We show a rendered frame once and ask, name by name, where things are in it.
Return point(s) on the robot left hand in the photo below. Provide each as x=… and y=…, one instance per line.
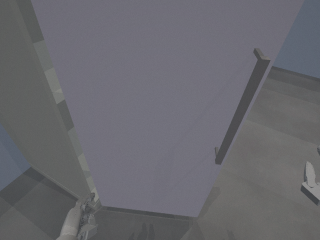
x=73, y=224

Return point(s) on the fridge door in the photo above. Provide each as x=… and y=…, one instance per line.
x=153, y=85

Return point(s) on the handle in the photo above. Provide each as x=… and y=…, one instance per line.
x=252, y=85

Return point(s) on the robot right hand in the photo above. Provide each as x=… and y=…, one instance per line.
x=309, y=187

